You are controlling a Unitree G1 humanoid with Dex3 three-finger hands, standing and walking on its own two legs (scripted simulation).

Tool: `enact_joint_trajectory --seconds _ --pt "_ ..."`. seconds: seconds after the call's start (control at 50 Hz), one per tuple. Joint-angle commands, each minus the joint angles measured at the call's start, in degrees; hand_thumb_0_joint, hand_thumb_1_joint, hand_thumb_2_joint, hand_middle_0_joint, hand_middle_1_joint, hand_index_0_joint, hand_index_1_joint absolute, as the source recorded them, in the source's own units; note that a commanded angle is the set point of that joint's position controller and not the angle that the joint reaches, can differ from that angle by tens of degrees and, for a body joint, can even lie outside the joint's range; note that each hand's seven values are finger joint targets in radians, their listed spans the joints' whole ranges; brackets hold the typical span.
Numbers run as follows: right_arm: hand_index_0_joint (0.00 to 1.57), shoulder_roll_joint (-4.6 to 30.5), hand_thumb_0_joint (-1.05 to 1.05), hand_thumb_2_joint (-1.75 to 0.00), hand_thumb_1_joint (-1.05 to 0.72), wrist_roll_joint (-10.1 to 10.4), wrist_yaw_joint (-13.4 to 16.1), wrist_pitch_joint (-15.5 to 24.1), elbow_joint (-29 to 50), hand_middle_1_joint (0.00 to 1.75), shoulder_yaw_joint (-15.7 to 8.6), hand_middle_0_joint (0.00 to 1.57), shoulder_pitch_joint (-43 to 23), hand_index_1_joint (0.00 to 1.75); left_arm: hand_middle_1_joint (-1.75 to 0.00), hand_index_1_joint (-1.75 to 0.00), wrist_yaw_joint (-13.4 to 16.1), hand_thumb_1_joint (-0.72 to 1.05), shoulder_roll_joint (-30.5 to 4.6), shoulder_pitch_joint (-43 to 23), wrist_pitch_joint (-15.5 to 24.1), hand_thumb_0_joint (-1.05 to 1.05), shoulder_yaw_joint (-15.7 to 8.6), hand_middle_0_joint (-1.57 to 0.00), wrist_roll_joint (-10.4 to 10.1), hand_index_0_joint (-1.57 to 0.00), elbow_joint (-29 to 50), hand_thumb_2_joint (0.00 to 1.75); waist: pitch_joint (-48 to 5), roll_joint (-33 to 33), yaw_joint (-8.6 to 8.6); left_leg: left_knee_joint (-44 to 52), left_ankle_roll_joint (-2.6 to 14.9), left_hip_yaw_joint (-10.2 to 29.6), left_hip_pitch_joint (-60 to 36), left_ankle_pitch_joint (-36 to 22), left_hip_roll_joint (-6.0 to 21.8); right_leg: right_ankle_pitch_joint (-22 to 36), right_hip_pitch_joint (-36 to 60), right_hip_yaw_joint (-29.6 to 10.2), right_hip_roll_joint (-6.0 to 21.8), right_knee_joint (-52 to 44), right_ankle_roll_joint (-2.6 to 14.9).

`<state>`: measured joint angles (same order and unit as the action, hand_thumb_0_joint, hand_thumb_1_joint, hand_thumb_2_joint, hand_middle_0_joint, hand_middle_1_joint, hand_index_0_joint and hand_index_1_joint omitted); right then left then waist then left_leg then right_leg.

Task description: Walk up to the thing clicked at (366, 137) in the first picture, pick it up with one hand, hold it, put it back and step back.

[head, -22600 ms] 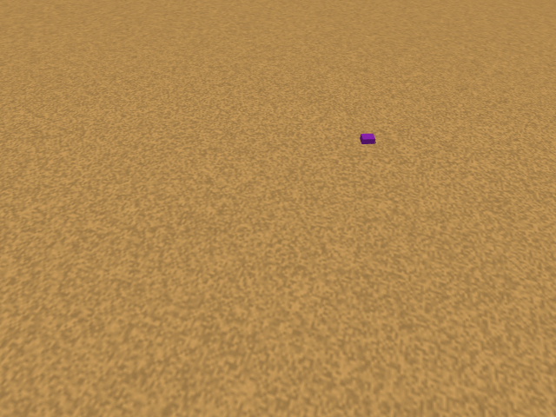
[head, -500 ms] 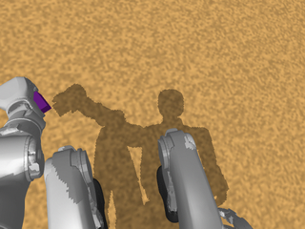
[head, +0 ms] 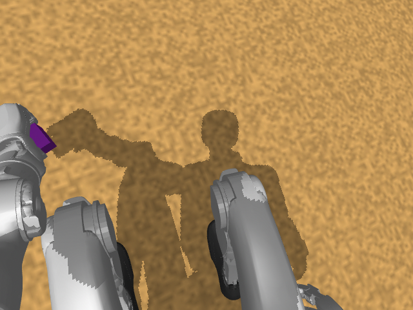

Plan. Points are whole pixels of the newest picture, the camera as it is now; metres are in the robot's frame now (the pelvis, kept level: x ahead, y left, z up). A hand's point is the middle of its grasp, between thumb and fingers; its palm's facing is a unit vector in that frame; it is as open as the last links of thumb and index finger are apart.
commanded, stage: lower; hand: left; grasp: from above
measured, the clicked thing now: (29, 145) +0.46 +0.29 -0.21
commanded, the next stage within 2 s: rest in 0.18 s
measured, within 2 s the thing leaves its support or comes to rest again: rests again in 1.18 s
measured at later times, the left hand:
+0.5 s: hand (40, 144) +0.46 +0.28 -0.22, palm faces -0.35 -0.26 -0.90, open 8.2 cm
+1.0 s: hand (46, 148) +0.46 +0.28 -0.25, palm faces -0.35 -0.27 -0.90, open 8.1 cm
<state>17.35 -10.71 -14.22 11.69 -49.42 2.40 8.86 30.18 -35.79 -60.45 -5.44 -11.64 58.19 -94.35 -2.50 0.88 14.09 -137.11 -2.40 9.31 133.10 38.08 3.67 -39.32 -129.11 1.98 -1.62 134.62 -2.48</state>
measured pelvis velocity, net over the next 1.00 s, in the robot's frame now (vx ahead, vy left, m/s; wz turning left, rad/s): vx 0.00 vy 0.01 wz -0.10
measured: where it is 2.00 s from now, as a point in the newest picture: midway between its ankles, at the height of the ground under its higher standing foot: (177, 285)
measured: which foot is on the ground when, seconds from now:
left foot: down 0.00-1.00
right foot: down 0.00-1.00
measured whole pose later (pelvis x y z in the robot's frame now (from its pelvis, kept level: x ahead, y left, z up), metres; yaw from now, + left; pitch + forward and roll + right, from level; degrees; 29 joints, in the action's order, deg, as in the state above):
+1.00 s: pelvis +0.00 +0.01 -0.03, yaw -5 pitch +29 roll -11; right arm 19.0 -15.5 -20.6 17.9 -47.6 9.4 8.3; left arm 40.9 -48.4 -62.4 -1.4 -17.6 61.4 -105.7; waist 7.1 -4.4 20.9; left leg -144.9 -2.2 15.1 135.0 40.0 3.4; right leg -39.2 -128.4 6.0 -3.4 137.8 -4.0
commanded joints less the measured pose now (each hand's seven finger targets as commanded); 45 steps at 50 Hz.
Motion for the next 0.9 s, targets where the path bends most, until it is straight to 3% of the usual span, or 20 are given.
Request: enact_joint_trajectory --seconds 0.0,0.06,0.12,0.14,0.16,0.2,0.22,0.24,0.26,0.28,0.32,0.36,0.5,0.52,0.6,0.68,0.72,0.8,0.84,0.88 --pt "0.2 13.1 0.0 -0.9 -0.9 -0.1 -0.1 0.7 -0.3 0.3 -2.9 0.2 13.5 0.3 -0.28 -0.3 2.8 0.59 -14.7 -18.2 1.6 0.0 -0.1 -1.11 1.7 -1.09 7.1 0.38 -36.9 11.9 1.78 10.3 3.85 -7.4 -24.1 -7.9 -1.8 11.8 20.8 6.9 -1.9 -14.7 3.33" --pt "0.2 13.5 0.0 -0.9 -0.91 -0.6 -0.7 1.1 0.0 0.3 -2.6 0.2 13.2 0.3 -0.3 -0.31 3.8 0.57 -13.3 -18.1 1.9 0.0 0.5 -1.08 2.4 -1.07 4.2 0.36 -35.5 13.2 2.47 10.6 3.48 -6.8 -25.5 -7.0 -1.8 10.8 18.4 7.9 -1.9 -13.7 3.74" --pt "0.2 14.1 0.0 -0.9 -0.91 -0.9 -0.9 1.4 0.0 0.3 -2.6 0.2 13.5 0.3 -0.31 -0.32 5.3 0.56 -15.5 -18.8 2.2 0.0 -1.5 -1.07 2.4 -1.06 5.9 0.38 -35.9 15.5 2.22 10.5 3.28 -6.7 -26.5 -6.8 -1.7 10.3 17.8 8.2 -1.9 -13.7 3.83" --pt "0.2 13.6 0.0 -0.9 -0.91 -1.2 -1.2 1.6 0.1 0.3 -2.3 0.2 12.2 0.3 -0.31 -0.33 5.5 0.55 -13.2 -17.6 1.8 0.0 0.3 -1.07 2.6 -1.05 2.3 0.38 -34.7 15.3 2.95 9.9 3.22 -6.7 -26.2 -6.1 -1.6 9.9 16.9 8.3 -2.0 -13.3 3.82" --pt "0.2 14.1 0.0 -0.9 -0.91 -1.6 -1.4 1.8 -0.3 0.3 -2.6 0.2 13.7 0.3 -0.32 -0.34 5.9 0.57 -15.9 -20.8 2.2 0.0 -1.2 -1.07 3.0 -1.06 6.6 0.4 -35.4 15.8 3.7 9.2 3.31 -6.7 -26.8 -7.2 -1.5 11.2 17.0 8.3 -2.0 -13.3 3.68" --pt "0.2 14.2 0.0 -0.9 -0.91 -1.5 -1.9 1.9 -0.1 0.3 -2.3 0.2 13.3 0.3 -0.32 -0.34 6.6 0.56 -15.9 -19.0 2.1 0.0 -2.1 -1.08 2.2 -1.06 5.3 0.42 -36.2 16.3 2.71 9.2 3.27 -6.5 -26.2 -7.7 -1.5 11.7 18.0 8.5 -2.1 -12.8 3.74" --pt "0.2 14.0 0.0 -0.9 -0.91 -1.6 -2.1 1.9 0.2 0.3 -2.1 0.2 12.9 0.3 -0.32 -0.35 6.6 0.56 -14.9 -17.5 1.8 0.0 -1.3 -1.09 2.6 -1.06 3.2 0.44 -35.7 15.7 3.25 8.8 3.25 -6.5 -26.8 -8.1 -1.5 12.1 18.1 8.5 -2.0 -12.8 3.62" --pt "0.2 14.6 0.0 -0.9 -0.91 -1.6 -2.2 1.9 -0.3 0.3 -2.4 0.2 13.8 0.3 -0.33 -0.36 7.1 0.58 -17.5 -19.1 2.1 0.0 -3.2 -1.1 2.4 -1.07 7.4 0.45 -37.1 17.5 2.68 8.9 3.09 -6.5 -27.5 -9.9 -1.3 13.8 18.8 8.7 -2.1 -12.5 3.61" --pt "0.2 14.6 0.0 -0.9 -0.91 -1.9 -2.4 1.9 -0.6 0.3 -2.3 0.2 14.4 0.3 -0.33 -0.36 7.5 0.59 -18.3 -19.3 2.0 0.0 -4.1 -1.1 2.5 -1.08 5.5 0.46 -36.5 17.2 3.29 8.3 3.11 -6.3 -27.1 -9.9 -1.3 14.0 18.5 8.9 -2.0 -11.8 3.69" --pt "0.2 13.8 0.0 -0.9 -0.9 -2.1 -2.8 2.1 0.1 0.3 -1.8 0.2 13.3 0.3 -0.27 -0.3 7.0 0.58 -14.2 -17.4 1.6 0.0 -1.0 -1.11 2.8 -1.08 2.3 0.44 -34.7 16.5 3.89 8.1 3.05 -6.4 -27.2 -9.3 -1.4 13.3 17.7 8.9 -1.9 -11.6 3.75" --pt "0.2 14.6 0.0 -0.9 -0.9 -2.3 -3.2 2.4 -0.1 0.3 -1.7 0.2 14.3 0.3 -0.27 -0.3 7.3 0.56 -17.4 -19.9 2.3 0.0 -2.7 -1.09 2.6 -1.06 4.7 0.45 -34.7 16.4 4.72 7.2 3.21 -6.0 -26.8 -10.6 -1.2 15.1 18.8 9.2 -2.1 -11.6 3.55" --pt "0.2 14.9 0.0 -0.9 -0.9 -2.0 -3.3 2.4 -0.3 0.3 -1.6 0.2 13.7 0.3 -0.26 -0.29 7.6 0.56 -18.8 -16.2 2.6 0.0 -4.1 -1.08 2.2 -1.06 3.6 0.42 -35.1 16.3 3.36 7.1 3.44 -6.1 -25.5 -10.4 -1.2 14.9 20.2 9.0 -2.3 -11.9 3.4" --pt "0.2 16.0 0.0 -0.9 -0.9 -2.4 -4.0 2.8 -0.1 0.3 -0.7 0.2 14.1 0.3 -0.27 -0.29 7.9 0.59 -20.7 -15.5 3.6 0.0 -4.6 -1.1 2.5 -1.08 0.6 0.4 -32.6 15.2 4.74 6.3 3.78 -5.3 -23.1 -8.6 -1.1 13.4 20.4 9.5 -2.6 -11.9 3.29" --pt "0.2 16.3 0.0 -0.9 -0.9 -2.4 -3.9 2.7 -0.3 0.3 -0.7 0.2 14.9 0.3 -0.26 -0.28 8.6 0.59 -22.1 -14.4 3.6 0.0 -6.4 -1.09 2.7 -1.07 0.6 0.4 -33.6 15.5 4.42 6.6 3.6 -4.9 -24.3 -9.4 -0.9 14.0 21.1 10.0 -2.7 -11.7 3.37" --pt "0.2 16.0 0.0 -0.9 -0.9 -3.2 -4.6 3.5 0.0 0.3 0.3 0.2 14.5 0.3 -0.27 -0.29 8.9 0.64 -21.2 -17.4 4.6 0.0 -4.4 -1.12 3.0 -1.11 -1.6 0.39 -30.6 15.3 6.86 5.6 3.63 -4.5 -23.2 -8.6 -0.9 13.7 19.9 10.4 -2.8 -11.1 3.3" --pt "0.2 16.8 0.0 -0.9 -0.9 -3.7 -4.8 4.4 0.0 0.3 1.3 0.2 14.0 0.3 -0.29 -0.3 9.8 0.7 -22.9 -17.3 5.5 0.0 -4.4 -1.16 3.4 -1.15 -2.3 0.4 -30.5 16.2 7.22 5.0 3.51 -4.1 -24.5 -8.9 -0.8 14.3 20.6 10.7 -2.9 -11.5 3.09" --pt "0.2 17.6 0.0 -0.9 -0.9 -3.4 -4.9 4.8 -0.2 0.3 1.0 0.2 14.1 0.3 -0.27 -0.28 10.8 0.71 -23.6 -16.2 5.4 0.0 -5.0 -1.16 3.5 -1.16 -1.6 0.38 -31.1 18.9 6.18 5.8 3.06 -3.9 -26.6 -9.2 -0.6 14.4 20.6 11.1 -3.1 -11.1 3.46" --pt "0.2 17.3 0.0 -0.9 -0.9 -4.1 -5.6 5.3 0.3 0.3 2.0 0.2 13.3 0.3 -0.3 -0.31 12.2 0.73 -23.3 -17.7 4.9 0.0 -4.5 -1.18 3.6 -1.17 -3.8 0.42 -28.9 18.7 7.81 4.8 3.02 -3.7 -25.2 -9.5 -0.3 15.3 20.0 11.4 -3.2 -10.6 3.26" --pt "0.2 18.2 0.0 -0.9 -0.9 -4.0 -5.6 5.5 0.1 0.3 2.2 0.2 13.8 0.3 -0.29 -0.3 12.9 0.73 -25.0 -16.6 4.6 0.0 -6.0 -1.17 3.4 -1.16 -4.6 0.42 -29.0 18.6 7.53 5.1 3.18 -3.5 -25.3 -9.4 -0.3 15.0 20.8 11.5 -3.3 -11.4 3.16" --pt "0.2 18.1 0.0 -0.9 -0.9 -4.2 -5.9 6.0 0.2 0.3 2.5 0.2 12.8 0.3 -0.3 -0.31 13.1 0.76 -25.3 -16.7 4.3 0.0 -5.6 -1.18 3.6 -1.18 -5.3 0.4 -27.4 18.7 7.74 5.2 3.08 -3.3 -25.2 -8.3 -0.3 13.8 19.9 11.8 -3.3 -11.0 3.27"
